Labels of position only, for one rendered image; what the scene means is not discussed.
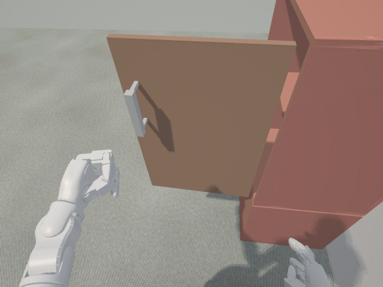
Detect left robot hand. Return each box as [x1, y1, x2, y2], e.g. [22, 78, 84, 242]
[57, 149, 120, 210]

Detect cupboard door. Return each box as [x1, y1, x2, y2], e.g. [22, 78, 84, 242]
[106, 33, 297, 197]

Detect robot left forearm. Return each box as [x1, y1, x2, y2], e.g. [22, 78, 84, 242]
[19, 200, 85, 287]

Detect right robot hand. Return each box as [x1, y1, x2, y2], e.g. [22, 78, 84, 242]
[284, 238, 330, 287]

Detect handle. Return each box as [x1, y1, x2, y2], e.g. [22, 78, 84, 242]
[123, 81, 148, 137]

